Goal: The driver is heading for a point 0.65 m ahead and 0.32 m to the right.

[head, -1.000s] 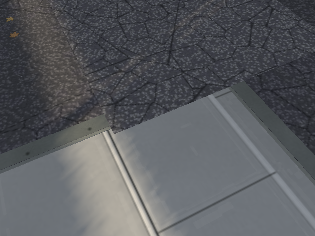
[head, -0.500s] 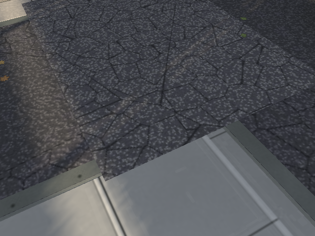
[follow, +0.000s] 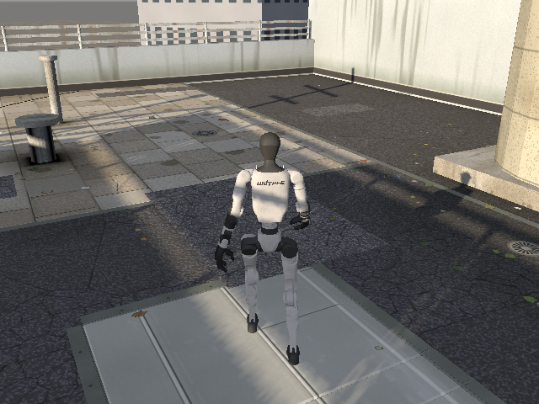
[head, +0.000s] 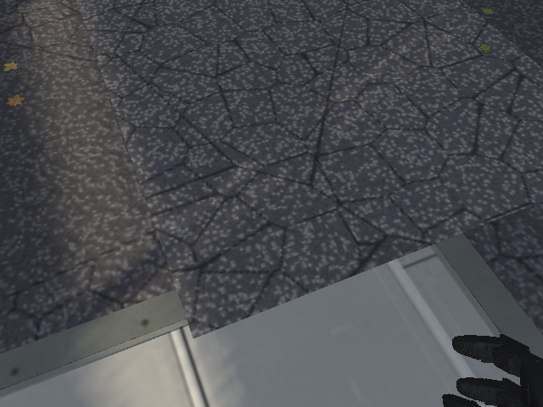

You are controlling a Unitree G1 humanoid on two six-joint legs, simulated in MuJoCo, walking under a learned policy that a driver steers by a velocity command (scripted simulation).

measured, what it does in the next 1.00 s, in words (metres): walks ahead, turning right: right foot, then left foot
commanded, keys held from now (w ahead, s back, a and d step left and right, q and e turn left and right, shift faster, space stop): w+e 0.96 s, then no key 0.04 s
